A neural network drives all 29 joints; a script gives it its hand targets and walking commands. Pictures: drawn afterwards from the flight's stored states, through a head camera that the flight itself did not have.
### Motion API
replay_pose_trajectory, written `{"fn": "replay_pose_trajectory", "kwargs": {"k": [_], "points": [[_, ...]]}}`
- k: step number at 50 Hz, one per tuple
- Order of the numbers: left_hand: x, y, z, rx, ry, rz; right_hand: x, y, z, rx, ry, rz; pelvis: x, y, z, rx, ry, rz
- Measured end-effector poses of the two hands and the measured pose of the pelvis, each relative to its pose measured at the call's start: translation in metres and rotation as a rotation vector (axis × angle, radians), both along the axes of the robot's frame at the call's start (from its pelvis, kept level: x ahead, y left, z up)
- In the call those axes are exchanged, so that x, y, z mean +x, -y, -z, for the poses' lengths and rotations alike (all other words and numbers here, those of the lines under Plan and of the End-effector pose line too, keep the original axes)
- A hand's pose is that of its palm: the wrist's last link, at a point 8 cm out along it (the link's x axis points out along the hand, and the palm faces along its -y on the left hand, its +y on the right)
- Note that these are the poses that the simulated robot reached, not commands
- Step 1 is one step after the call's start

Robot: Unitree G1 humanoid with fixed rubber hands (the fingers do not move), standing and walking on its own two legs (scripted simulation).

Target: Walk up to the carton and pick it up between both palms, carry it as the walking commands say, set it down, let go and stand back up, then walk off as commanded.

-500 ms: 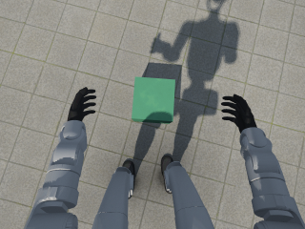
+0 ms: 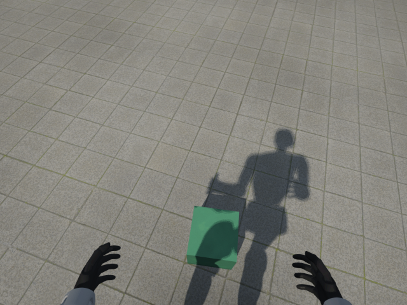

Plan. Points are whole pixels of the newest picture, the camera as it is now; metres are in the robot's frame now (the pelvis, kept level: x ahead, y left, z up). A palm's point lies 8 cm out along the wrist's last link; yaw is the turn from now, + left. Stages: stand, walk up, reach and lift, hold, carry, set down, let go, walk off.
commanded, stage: let go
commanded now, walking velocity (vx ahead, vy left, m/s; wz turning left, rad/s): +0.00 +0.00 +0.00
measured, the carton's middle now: (212, 238) +0.43 -0.05 -0.69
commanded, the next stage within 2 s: stand in 0.42 s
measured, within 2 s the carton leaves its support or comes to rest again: neither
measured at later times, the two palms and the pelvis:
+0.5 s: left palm (83, 297) +0.14 +0.23 -0.08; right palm (342, 296) +0.15 -0.26 -0.08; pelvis +0.00 -0.01 +0.00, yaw +1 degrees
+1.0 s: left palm out of the picture +0.06 +0.28 -0.09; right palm out of the picture +0.09 -0.29 -0.09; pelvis -0.01 -0.01 +0.00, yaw +2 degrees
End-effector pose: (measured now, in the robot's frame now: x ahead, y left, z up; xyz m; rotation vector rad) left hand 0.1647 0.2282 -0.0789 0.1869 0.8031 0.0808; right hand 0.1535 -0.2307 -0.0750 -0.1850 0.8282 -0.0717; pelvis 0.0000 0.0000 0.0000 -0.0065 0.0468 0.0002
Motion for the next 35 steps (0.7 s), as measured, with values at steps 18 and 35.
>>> {"fn": "replay_pose_trajectory", "kwargs": {"k": [18,35], "points": [[-0.011,0.005,-0.009,-0.012,0.003,0.014,0.004,0.008,-0.006,-0.009,-0.002,0.006,-0.005,0.004,0.002,0.004,0.170,0.010],[-0.057,-0.050,0.003,0.157,-0.059,-0.119,-0.023,0.067,0.004,-0.150,-0.005,0.069,0.008,0.013,0.003,-0.002,0.078,-0.036]]}}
